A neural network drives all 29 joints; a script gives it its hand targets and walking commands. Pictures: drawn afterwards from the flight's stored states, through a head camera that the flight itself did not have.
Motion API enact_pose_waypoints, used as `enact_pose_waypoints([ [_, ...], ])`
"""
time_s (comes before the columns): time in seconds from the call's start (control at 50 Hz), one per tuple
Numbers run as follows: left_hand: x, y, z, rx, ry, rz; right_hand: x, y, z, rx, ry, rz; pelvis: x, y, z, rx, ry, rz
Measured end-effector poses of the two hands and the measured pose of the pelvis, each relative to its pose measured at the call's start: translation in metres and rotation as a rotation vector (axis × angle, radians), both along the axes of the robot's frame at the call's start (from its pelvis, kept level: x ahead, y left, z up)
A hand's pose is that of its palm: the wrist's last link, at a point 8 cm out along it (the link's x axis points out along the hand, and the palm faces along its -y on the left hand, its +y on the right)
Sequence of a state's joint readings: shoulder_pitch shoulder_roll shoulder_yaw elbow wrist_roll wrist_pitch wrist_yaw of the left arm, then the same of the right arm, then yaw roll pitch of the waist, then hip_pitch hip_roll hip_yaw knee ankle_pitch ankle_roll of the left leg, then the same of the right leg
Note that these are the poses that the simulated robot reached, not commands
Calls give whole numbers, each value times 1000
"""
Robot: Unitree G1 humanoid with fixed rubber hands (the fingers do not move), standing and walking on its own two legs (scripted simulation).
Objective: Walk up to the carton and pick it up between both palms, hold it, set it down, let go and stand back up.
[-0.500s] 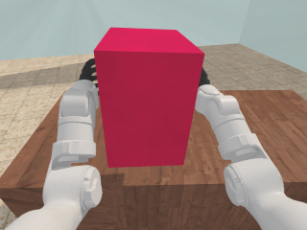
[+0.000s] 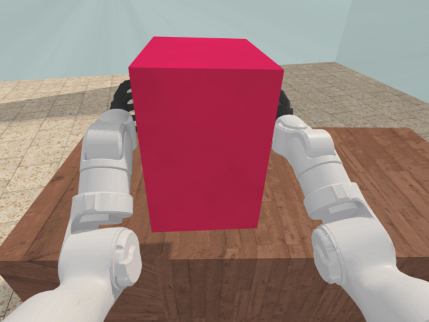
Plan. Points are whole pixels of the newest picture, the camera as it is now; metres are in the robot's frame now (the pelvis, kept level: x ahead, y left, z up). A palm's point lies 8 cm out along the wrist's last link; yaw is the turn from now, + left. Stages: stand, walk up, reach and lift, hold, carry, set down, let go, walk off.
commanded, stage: hold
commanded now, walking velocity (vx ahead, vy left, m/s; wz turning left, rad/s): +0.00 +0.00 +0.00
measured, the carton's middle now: (202, 127) +0.41 +0.01 +0.23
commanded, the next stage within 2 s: none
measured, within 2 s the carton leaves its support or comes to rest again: neither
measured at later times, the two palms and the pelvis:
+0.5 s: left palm (123, 119) +0.37 +0.14 +0.27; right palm (283, 128) +0.36 -0.14 +0.25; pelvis +0.00 +0.00 +0.00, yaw -1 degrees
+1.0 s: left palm (122, 119) +0.37 +0.14 +0.27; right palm (282, 126) +0.36 -0.14 +0.25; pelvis +0.00 +0.00 +0.00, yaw -1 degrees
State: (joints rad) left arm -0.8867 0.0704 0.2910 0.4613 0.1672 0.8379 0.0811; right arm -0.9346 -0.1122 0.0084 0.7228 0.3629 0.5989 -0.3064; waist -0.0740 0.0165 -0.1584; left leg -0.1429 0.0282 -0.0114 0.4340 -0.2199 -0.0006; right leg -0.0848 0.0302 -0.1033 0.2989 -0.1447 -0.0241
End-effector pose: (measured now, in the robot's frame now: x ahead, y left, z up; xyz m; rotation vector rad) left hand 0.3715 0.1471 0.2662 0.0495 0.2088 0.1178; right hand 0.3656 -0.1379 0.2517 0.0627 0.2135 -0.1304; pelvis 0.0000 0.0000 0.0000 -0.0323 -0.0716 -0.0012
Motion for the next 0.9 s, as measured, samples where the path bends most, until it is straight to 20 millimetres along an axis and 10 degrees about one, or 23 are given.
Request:
enact_pose_waypoints([
  [0.9, -1, -3, 5, 12, -5, -5, -3, -2, 0, -1, 0, -3, -2, -1, 0, 3, 5, -7],
])
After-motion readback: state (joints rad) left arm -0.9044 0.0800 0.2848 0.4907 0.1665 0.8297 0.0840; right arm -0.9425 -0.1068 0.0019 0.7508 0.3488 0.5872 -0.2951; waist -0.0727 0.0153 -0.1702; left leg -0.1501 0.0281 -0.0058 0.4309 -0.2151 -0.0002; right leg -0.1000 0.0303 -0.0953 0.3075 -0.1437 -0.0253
